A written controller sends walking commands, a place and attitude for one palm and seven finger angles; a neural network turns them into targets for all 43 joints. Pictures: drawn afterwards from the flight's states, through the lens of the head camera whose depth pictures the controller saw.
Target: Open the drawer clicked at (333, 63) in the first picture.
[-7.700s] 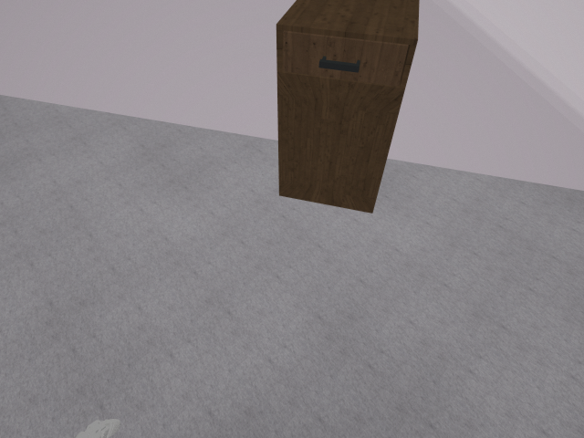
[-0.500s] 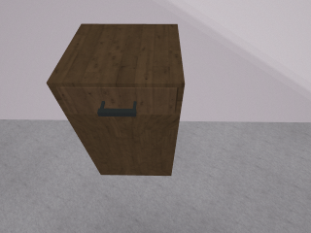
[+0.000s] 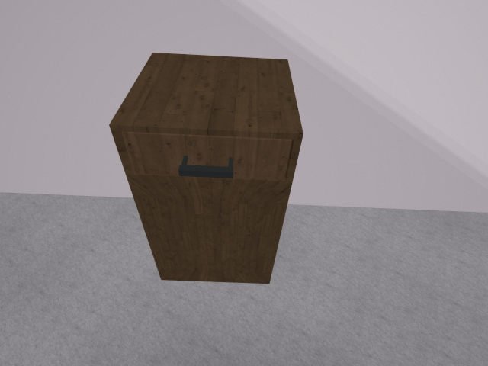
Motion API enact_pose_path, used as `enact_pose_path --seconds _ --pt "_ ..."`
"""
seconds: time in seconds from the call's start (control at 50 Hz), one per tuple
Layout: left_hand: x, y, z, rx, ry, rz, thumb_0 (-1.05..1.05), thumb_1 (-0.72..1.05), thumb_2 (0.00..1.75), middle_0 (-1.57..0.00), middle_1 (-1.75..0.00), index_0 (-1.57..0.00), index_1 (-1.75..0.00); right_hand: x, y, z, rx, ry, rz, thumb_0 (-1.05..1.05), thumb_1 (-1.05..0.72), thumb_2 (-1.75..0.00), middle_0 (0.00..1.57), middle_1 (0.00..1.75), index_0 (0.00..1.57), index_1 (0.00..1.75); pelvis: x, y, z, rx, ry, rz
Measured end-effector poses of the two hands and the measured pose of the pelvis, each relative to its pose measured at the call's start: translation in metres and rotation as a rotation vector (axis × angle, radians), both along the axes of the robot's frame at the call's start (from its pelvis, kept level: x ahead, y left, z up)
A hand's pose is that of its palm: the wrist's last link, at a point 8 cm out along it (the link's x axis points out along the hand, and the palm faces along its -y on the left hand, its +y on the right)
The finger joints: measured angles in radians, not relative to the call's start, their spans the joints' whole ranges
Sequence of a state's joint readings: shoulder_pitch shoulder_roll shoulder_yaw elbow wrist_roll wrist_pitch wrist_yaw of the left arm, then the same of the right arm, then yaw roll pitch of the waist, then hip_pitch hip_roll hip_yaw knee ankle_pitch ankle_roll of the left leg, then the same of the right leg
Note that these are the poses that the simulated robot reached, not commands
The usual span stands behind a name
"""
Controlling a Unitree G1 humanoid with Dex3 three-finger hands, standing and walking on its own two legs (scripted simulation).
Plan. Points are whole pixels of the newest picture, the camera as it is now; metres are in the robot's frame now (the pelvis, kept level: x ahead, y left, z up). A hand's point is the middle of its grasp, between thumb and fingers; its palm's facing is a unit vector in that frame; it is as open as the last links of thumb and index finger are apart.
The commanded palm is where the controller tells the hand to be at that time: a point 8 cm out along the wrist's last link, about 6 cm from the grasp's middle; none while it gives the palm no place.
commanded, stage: shuffle to correct the standing spot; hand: left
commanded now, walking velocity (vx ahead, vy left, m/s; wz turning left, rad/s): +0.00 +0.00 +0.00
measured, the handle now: (207, 166) +0.60 +0.13 -0.04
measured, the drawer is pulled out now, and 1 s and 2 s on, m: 0.00 0.00 0.00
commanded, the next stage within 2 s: come to a stop and stand still in 1.08 s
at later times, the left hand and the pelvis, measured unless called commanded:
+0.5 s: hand out of the picture -0.12 +0.12 -0.17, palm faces +0.13 -0.98 -0.14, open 7.4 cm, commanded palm none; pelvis -0.03 -0.03 +0.00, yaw +2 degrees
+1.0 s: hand out of the picture +0.00 +0.08 -0.16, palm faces +0.10 -0.97 -0.20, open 7.3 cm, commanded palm none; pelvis +0.02 -0.09 +0.01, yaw +1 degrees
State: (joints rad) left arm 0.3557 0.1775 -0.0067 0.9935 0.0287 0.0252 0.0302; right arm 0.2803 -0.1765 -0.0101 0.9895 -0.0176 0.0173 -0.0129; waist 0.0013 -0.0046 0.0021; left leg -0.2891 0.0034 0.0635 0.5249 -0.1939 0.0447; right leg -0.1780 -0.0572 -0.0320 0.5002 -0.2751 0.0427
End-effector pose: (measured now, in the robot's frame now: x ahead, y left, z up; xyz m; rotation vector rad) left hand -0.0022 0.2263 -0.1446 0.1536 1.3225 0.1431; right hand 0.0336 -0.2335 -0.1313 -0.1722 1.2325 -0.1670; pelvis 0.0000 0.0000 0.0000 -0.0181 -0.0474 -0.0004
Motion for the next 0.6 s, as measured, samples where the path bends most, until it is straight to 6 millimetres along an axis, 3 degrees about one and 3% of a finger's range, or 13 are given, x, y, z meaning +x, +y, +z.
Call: enact_pose_path --seconds 0.12,0.22,0.32,0.42,0.5,0.6 --pt "-0.042 0.003 0.003 0.009 0.081 0.025 0.00 0.91 0.90 -0.20 -0.30 -0.20 -0.29 -0.039 0.003 -0.005 0.016 0.092 -0.020 0.00 -0.91 -0.90 0.21 0.30 0.20 0.30 -0.012 0.001 0.002 0.002 0.004 0.007" --pt "-0.078 -0.006 0.009 0.002 0.151 0.057 0.00 0.91 0.90 -0.20 -0.30 -0.20 -0.29 -0.061 -0.001 -0.006 0.024 0.143 -0.038 0.01 -0.91 -0.90 0.21 0.30 0.20 0.30 -0.018 -0.005 0.006 0.003 0.008 0.012" --pt "-0.112 -0.027 0.013 -0.013 0.206 0.104 0.00 0.91 0.90 -0.20 -0.30 -0.20 -0.29 -0.069 -0.014 -0.009 0.024 0.157 -0.038 0.01 -0.90 -0.90 0.21 0.30 0.20 0.30 -0.028 -0.018 0.006 0.005 0.001 0.023" --pt "-0.137 -0.050 0.009 -0.033 0.230 0.170 0.00 0.91 0.90 -0.20 -0.30 -0.20 -0.29 -0.063 -0.027 -0.008 0.014 0.137 -0.027 0.01 -0.91 -0.90 0.21 0.30 0.20 0.30 -0.033 -0.028 0.005 0.017 0.010 0.031" --pt "-0.129 -0.061 -0.001 -0.073 0.217 0.151 0.00 0.91 0.90 -0.20 -0.30 -0.20 -0.29 -0.056 -0.028 -0.004 0.005 0.066 -0.035 0.01 -0.91 -0.90 0.20 0.30 0.20 0.30 -0.033 -0.028 0.003 0.012 0.012 0.040" --pt "-0.090 -0.061 -0.016 -0.108 0.139 0.102 0.00 0.91 0.90 -0.20 -0.30 -0.20 -0.29 -0.069 -0.021 -0.011 -0.006 0.054 -0.046 0.00 -0.91 -0.90 0.20 0.30 0.20 0.30 -0.035 -0.027 -0.007 0.015 0.013 0.024"
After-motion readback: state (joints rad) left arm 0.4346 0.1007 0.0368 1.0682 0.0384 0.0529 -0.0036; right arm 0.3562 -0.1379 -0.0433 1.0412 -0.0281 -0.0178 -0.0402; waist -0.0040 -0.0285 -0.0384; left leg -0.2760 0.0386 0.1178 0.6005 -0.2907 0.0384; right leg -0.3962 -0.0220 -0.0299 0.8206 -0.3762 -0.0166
